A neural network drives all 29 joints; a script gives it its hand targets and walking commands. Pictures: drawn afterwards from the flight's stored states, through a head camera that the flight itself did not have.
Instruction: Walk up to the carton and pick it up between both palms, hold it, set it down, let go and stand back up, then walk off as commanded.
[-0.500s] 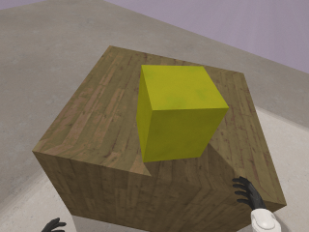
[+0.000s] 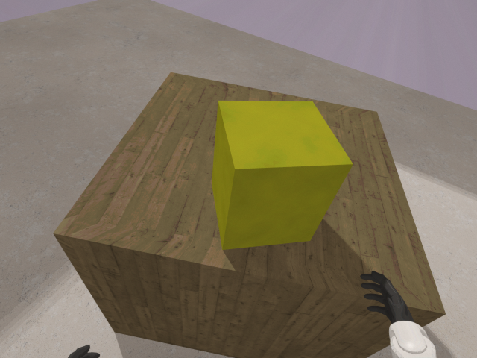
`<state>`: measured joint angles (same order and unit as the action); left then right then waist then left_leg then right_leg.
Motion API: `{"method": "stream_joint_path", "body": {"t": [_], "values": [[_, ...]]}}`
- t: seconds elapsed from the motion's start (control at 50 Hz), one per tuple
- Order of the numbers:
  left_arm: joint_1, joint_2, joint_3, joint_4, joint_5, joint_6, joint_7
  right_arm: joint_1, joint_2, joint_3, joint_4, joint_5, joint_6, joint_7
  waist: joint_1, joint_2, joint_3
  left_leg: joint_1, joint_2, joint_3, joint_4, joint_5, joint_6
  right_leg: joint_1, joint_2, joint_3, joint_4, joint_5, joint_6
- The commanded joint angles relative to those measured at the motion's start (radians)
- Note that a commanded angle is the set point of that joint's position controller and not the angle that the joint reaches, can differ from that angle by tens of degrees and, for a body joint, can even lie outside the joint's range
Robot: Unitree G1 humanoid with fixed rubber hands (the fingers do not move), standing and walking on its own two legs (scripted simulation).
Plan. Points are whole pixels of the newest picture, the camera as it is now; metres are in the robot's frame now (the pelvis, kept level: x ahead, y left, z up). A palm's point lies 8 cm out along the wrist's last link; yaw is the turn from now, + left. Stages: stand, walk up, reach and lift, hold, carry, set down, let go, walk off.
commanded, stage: stand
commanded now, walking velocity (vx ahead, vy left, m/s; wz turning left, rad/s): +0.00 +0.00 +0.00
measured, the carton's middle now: (267, 175) +0.49 -0.03 +0.03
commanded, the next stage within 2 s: walk off in 0.28 s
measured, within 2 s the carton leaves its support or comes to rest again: neither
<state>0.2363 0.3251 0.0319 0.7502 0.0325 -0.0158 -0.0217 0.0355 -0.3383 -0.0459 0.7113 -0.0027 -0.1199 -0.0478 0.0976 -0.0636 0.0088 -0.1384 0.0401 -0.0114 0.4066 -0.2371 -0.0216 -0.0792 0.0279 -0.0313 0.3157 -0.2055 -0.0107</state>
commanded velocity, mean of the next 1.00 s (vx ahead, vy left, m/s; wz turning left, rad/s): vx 0.00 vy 0.00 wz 0.00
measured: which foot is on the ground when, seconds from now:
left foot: down 0.00-0.96, up 0.98-1.00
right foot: down 0.00-0.70, up 0.72-0.94, down 0.96-1.00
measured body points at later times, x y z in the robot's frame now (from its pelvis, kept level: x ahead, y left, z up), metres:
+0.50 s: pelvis -0.01 +0.00 +0.00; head -0.02 +0.03 +0.45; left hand +0.08 +0.29 -0.12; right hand +0.23 -0.27 -0.02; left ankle -0.01 +0.13 -0.75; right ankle -0.02 -0.11 -0.75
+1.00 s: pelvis -0.15 -0.03 -0.03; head -0.12 -0.05 +0.42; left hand -0.08 +0.29 -0.12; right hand -0.01 -0.33 -0.14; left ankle -0.04 +0.12 -0.73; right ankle -0.14 -0.15 -0.75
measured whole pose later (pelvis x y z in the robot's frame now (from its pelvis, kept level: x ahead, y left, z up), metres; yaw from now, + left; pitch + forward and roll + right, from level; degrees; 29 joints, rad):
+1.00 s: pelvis -0.15 -0.03 -0.03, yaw -1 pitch -6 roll +2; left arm 0.25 0.37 0.03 0.76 0.01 0.05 -0.01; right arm 0.21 -0.39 -0.03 0.71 -0.02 0.07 -0.04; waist 0.09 0.03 0.17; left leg -0.42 0.01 -0.01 0.76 -0.36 0.00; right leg -0.21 -0.01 0.04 0.70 -0.39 0.00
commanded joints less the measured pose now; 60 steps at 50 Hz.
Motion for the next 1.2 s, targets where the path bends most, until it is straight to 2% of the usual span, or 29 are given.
{"method": "stream_joint_path", "body": {"t": [0.0, 0.04, 0.12, 0.16, 0.26, 0.28, 0.32, 0.34, 0.36, 0.42, 0.44, 0.46, 0.48, 0.64, 0.68, 0.72, 0.74, 0.76, 0.8, 0.88, 0.92, 0.94, 0.96, 0.98, 1.04, 1.08, 1.1, 1.14, 1.18], "values": [[-0.020, 0.147, 0.085, -0.006, -0.015, -0.028, -0.003, 0.074, -0.209, -0.051, -0.064, -0.005, 0.066, -0.003, -0.094, 0.208, -0.037, 0.007, 0.067, -0.074, -0.008, 0.245, 0.055, -0.010, -0.166, 0.092, -0.014, 0.204, 0.003], [-0.042, 0.158, 0.078, -0.009, -0.012, -0.032, -0.002, 0.106, -0.179, -0.043, -0.045, -0.005, 0.070, 0.001, -0.109, 0.145, -0.037, 0.065, 0.082, -0.093, -0.010, 0.232, 0.052, -0.049, -0.167, 0.100, -0.023, 0.182, -0.005], [-0.029, 0.201, 0.093, 0.004, -0.019, -0.029, 0.009, 0.097, -0.176, -0.035, -0.051, -0.008, 0.077, 0.008, -0.098, 0.132, -0.034, 0.046, 0.079, -0.082, 0.006, 0.306, 0.055, -0.028, -0.158, 0.090, -0.002, 0.241, -0.011], [-0.002, 0.157, 0.078, 0.021, -0.023, -0.030, 0.004, 0.066, -0.211, -0.057, -0.035, -0.015, 0.077, 0.001, -0.086, 0.185, -0.018, 0.026, 0.059, -0.086, -0.011, 0.220, 0.059, -0.012, -0.174, 0.103, -0.019, 0.184, -0.003], [0.015, 0.212, 0.096, 0.013, -0.026, -0.035, 0.012, 0.086, -0.167, -0.044, -0.035, -0.012, 0.075, 0.008, -0.104, 0.121, 0.024, 0.028, 0.064, -0.077, 0.002, 0.238, 0.048, -0.056, -0.165, 0.104, -0.026, 0.247, -0.004], [-0.019, 0.221, 0.100, 0.016, -0.018, -0.034, 0.008, 0.108, -0.172, -0.031, -0.036, 0.001, 0.072, 0.007, -0.127, 0.154, -0.031, 0.051, 0.071, -0.067, -0.021, 0.269, 0.051, -0.025, -0.168, 0.099, -0.017, 0.274, -0.006], [0.008, 0.189, 0.095, 0.013, -0.023, -0.029, 0.002, 0.088, -0.198, -0.046, -0.045, -0.014, 0.069, 0.005, -0.104, 0.237, -0.033, 0.025, 0.065, -0.072, 0.023, 0.298, 0.062, 0.003, -0.166, 0.093, -0.006, 0.270, -0.001], [-0.008, 0.191, 0.083, 0.025, -0.019, -0.033, 0.001, 0.093, -0.193, -0.053, -0.037, -0.021, 0.080, 0.003, -0.115, 0.131, -0.043, 0.054, 0.065, -0.076, 0.008, 0.261, 0.058, -0.011, -0.164, 0.100, -0.002, 0.249, -0.005], [0.013, 0.173, 0.083, 0.017, -0.026, -0.030, 0.004, 0.101, -0.214, -0.051, -0.043, -0.013, 0.072, 0.000, -0.105, 0.179, -0.035, 0.061, 0.085, -0.081, 0.002, 0.270, 0.061, -0.033, -0.176, 0.116, -0.010, 0.247, -0.015], [0.006, 0.186, 0.087, 0.018, -0.029, -0.035, 0.003, 0.062, -0.192, -0.049, -0.049, -0.016, 0.073, 0.014, -0.086, 0.154, -0.027, 0.040, 0.073, -0.082, -0.005, 0.250, 0.049, -0.004, -0.177, 0.101, -0.003, 0.211, -0.010], [-0.015, 0.189, 0.083, 0.024, -0.024, -0.034, 0.003, 0.083, -0.174, -0.042, -0.039, -0.002, 0.076, 0.012, -0.110, 0.157, -0.024, 0.051, 0.082, -0.082, -0.016, 0.248, 0.042, -0.031, -0.176, 0.111, -0.017, 0.218, -0.011], [0.049, 0.276, 0.080, -0.012, -0.041, -0.032, 0.021, 0.119, -0.266, -0.014, -0.036, 0.003, 0.095, 0.016, -0.106, 0.119, 0.015, -0.028, 0.056, -0.052, 0.106, 0.507, 0.048, -0.093, -0.173, 0.123, 0.088, 0.579, -0.021], [0.079, 0.280, 0.078, 0.018, -0.041, -0.025, 0.030, 0.124, -0.268, -0.008, -0.013, -0.002, 0.099, 0.006, -0.098, 0.068, -0.003, -0.008, 0.066, -0.044, 0.145, 0.526, 0.064, -0.104, -0.172, 0.113, 0.120, 0.659, -0.034], [-0.004, 0.283, 0.086, -0.051, -0.030, 0.012, 0.024, 0.161, -0.286, -0.023, -0.042, -0.025, 0.134, 0.013, -0.124, 0.105, 0.011, -0.061, 0.042, -0.022, 0.172, 0.222, 0.077, -0.203, -0.166, 0.104, 0.178, 0.385, -0.061], [0.014, 0.257, 0.086, -0.051, -0.031, 0.029, 0.025, 0.164, -0.304, -0.036, -0.053, -0.029, 0.148, 0.013, -0.122, 0.212, 0.092, -0.149, 0.116, -0.093, 0.028, 0.248, 0.120, -0.231, -0.093, 0.060, 0.280, 0.131, -0.027], [0.094, 0.248, 0.109, -0.075, -0.008, 0.050, 0.031, 0.169, -0.357, -0.056, -0.086, -0.031, 0.143, 0.012, -0.095, 0.334, 0.057, -0.260, 0.290, -0.283, -0.087, 0.344, 0.254, -0.172, 0.013, 0.009, 0.581, -0.313, 0.003], [0.101, 0.232, 0.123, -0.085, 0.003, 0.062, 0.033, 0.151, -0.365, -0.083, -0.118, -0.041, 0.145, 0.004, -0.097, 0.332, 0.082, -0.360, 0.327, -0.341, -0.122, 0.246, 0.299, -0.166, 0.002, 0.072, 0.738, -0.402, 0.007], [0.124, 0.233, 0.113, -0.075, -0.003, 0.071, 0.029, 0.088, -0.355, -0.085, -0.149, -0.052, 0.151, 0.003, -0.069, 0.293, 0.141, -0.405, 0.292, -0.301, -0.145, 0.146, 0.301, -0.199, 0.023, 0.097, 0.820, -0.388, 0.014], [0.120, 0.237, 0.100, -0.078, -0.016, 0.077, 0.021, 0.073, -0.339, -0.079, -0.155, -0.055, 0.150, -0.010, -0.087, 0.242, 0.117, -0.382, 0.244, -0.270, -0.112, 0.092, 0.267, -0.207, -0.026, 0.131, 0.752, -0.326, 0.018], [0.158, 0.224, 0.104, -0.078, -0.009, 0.053, 0.018, 0.096, -0.314, -0.068, -0.157, -0.034, 0.159, -0.013, -0.091, 0.283, 0.038, -0.283, 0.213, -0.199, 0.037, 0.210, 0.191, -0.122, -0.073, 0.104, 0.413, -0.245, 0.004], [0.151, 0.261, 0.100, -0.049, -0.015, 0.040, 0.021, 0.117, -0.287, -0.067, -0.113, -0.032, 0.178, -0.003, -0.092, 0.152, 0.061, -0.259, 0.073, -0.078, 0.179, -0.019, 0.098, -0.135, -0.101, 0.135, 0.092, -0.071, 0.010], [0.099, 0.318, 0.106, -0.043, -0.017, 0.038, 0.022, 0.182, -0.250, -0.059, -0.085, -0.024, 0.185, -0.001, -0.116, -0.121, 0.045, -0.273, -0.075, 0.008, 0.383, -0.270, 0.045, -0.192, -0.244, 0.335, -0.034, -0.011, -0.045], [0.016, 0.363, 0.120, -0.063, -0.008, 0.039, 0.033, 0.222, -0.227, -0.062, -0.076, -0.018, 0.191, 0.005, -0.132, -0.171, 0.085, -0.271, -0.140, -0.011, 0.631, -0.362, 0.013, -0.330, -0.397, 0.460, -0.097, -0.104, -0.152], [-0.023, 0.356, 0.124, -0.075, 0.002, 0.033, 0.038, 0.197, -0.241, -0.076, -0.070, -0.026, 0.206, 0.001, -0.106, -0.104, 0.134, -0.232, -0.150, -0.117, 0.790, -0.338, 0.022, -0.470, -0.401, 0.432, -0.096, -0.105, -0.226], [-0.119, 0.312, 0.105, -0.102, -0.008, 0.026, 0.059, 0.169, -0.274, -0.081, -0.058, -0.015, 0.216, 0.014, -0.143, -0.002, 0.207, -0.298, -0.141, -0.132, 0.873, -0.191, 0.015, -0.423, -0.302, 0.302, -0.038, -0.058, -0.163], [-0.075, 0.306, 0.105, -0.107, 0.003, 0.029, 0.071, 0.198, -0.272, -0.093, -0.068, -0.015, 0.218, 0.021, -0.125, -0.055, 0.177, -0.374, -0.133, -0.157, 0.882, -0.208, 0.009, -0.270, -0.288, 0.308, 0.042, 0.100, -0.163], [-0.024, 0.317, 0.115, -0.096, 0.007, 0.027, 0.072, 0.186, -0.262, -0.087, -0.076, -0.020, 0.213, 0.022, -0.096, -0.090, 0.104, -0.387, -0.141, -0.131, 0.862, -0.251, 0.011, -0.174, -0.313, 0.338, 0.076, 0.181, -0.218], [0.029, 0.308, 0.112, -0.091, 0.011, 0.024, 0.082, 0.173, -0.244, -0.090, -0.092, -0.022, 0.213, 0.032, -0.068, -0.068, -0.009, -0.395, -0.135, -0.130, 0.755, -0.277, 0.009, -0.032, -0.305, 0.361, 0.134, 0.262, -0.226], [0.070, 0.313, 0.101, -0.072, 0.013, 0.035, 0.087, 0.169, -0.222, -0.077, -0.064, -0.019, 0.209, 0.034, -0.054, -0.126, -0.078, -0.416, -0.117, -0.119, 0.628, -0.335, 0.004, 0.109, -0.315, 0.366, 0.210, 0.547, -0.219]]}}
